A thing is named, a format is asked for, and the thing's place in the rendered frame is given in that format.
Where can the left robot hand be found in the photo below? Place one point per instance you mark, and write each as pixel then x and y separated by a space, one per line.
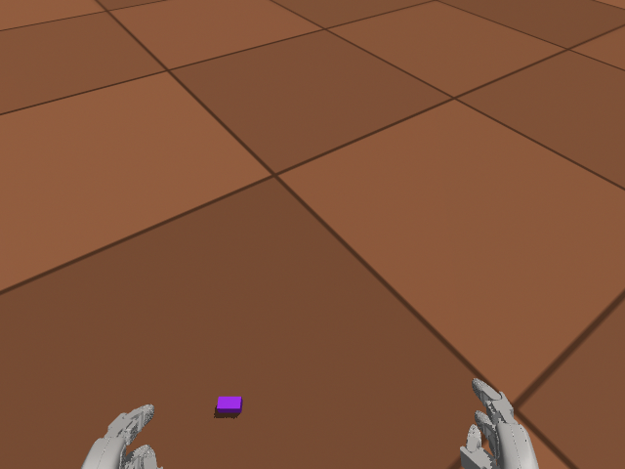
pixel 109 452

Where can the small box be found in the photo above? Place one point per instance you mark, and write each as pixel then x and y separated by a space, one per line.
pixel 229 404

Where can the right robot hand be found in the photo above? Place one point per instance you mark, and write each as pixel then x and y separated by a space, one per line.
pixel 509 442

